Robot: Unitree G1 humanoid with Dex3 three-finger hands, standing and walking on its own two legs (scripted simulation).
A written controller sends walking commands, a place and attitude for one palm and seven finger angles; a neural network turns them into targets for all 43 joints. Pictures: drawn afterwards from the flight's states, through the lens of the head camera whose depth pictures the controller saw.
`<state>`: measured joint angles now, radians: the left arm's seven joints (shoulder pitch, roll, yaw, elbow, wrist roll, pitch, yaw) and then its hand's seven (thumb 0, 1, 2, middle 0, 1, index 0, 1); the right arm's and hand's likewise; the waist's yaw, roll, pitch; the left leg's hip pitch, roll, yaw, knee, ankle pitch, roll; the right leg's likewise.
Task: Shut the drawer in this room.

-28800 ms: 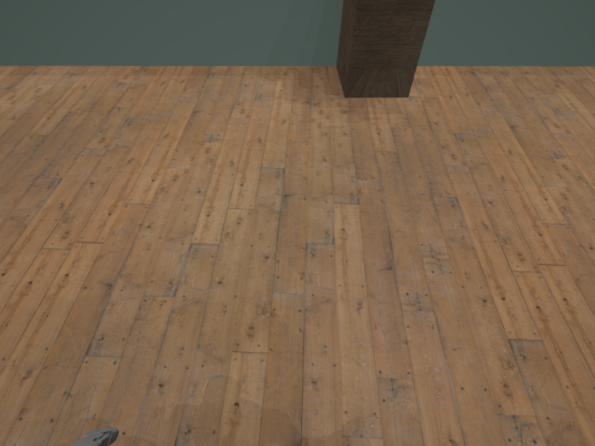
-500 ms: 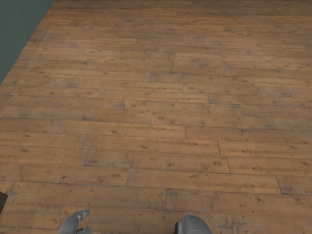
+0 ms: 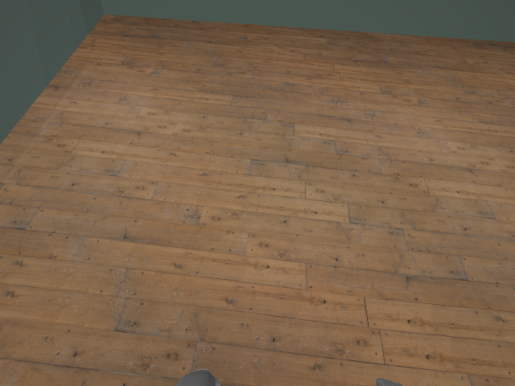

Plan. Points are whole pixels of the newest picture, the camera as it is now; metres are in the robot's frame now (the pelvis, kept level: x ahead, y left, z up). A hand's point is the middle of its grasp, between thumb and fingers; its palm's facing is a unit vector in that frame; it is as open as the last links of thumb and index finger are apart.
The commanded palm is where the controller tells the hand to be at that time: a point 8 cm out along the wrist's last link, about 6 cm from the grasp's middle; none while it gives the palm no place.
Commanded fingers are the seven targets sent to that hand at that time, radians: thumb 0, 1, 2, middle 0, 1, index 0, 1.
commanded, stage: walk to a spot facing it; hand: left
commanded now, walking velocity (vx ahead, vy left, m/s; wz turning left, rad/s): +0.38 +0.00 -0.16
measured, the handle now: out of the picture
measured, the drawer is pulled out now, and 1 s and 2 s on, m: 0.24 0.24 0.24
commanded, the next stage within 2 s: turn to face it in 0.36 s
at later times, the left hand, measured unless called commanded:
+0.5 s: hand (192, 288) +0.32 +0.16 -0.17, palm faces -0.21 -0.96 -0.18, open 7.3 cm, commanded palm none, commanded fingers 0.00 0.90 0.90 -0.20 -0.30 -0.20 -0.30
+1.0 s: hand (196, 256) +0.41 +0.17 -0.18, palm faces +0.06 -0.99 -0.16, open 7.3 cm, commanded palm none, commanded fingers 0.00 0.90 0.90 -0.20 -0.30 -0.20 -0.30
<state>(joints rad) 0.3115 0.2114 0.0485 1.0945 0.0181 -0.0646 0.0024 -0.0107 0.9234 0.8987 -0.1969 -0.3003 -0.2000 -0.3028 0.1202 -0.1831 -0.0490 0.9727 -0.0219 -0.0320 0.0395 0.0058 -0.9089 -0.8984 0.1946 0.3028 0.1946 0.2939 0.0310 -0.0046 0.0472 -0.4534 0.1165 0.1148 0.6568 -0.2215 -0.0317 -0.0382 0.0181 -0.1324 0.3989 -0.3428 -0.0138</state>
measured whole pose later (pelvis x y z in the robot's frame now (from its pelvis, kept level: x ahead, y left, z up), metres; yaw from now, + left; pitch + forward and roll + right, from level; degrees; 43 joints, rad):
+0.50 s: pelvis +0.20 +0.00 +0.00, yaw -12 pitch +0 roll +0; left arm 0.13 0.19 0.08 1.01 0.02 0.02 -0.03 0.00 0.92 0.90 -0.19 -0.30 -0.19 -0.30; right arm 0.45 -0.12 -0.05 1.12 -0.03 -0.06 -0.01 0.01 -0.91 -0.90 0.20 0.30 0.20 0.29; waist -0.05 -0.02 0.10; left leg 0.03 0.09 0.34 0.37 -0.38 -0.03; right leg -0.56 -0.09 -0.11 0.76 -0.17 0.00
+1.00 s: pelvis +0.29 -0.01 -0.01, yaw +2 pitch -1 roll -3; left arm 0.11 0.20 0.06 0.94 0.02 0.01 0.02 -0.01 0.91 0.90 -0.20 -0.30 -0.20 -0.30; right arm 0.17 -0.21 -0.07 0.92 -0.01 0.03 0.03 0.00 -0.91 -0.90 0.19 0.30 0.19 0.29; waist -0.02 -0.04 0.07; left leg -0.38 0.09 0.12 0.73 -0.32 -0.05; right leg -0.27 -0.16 -0.36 0.65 -0.31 0.01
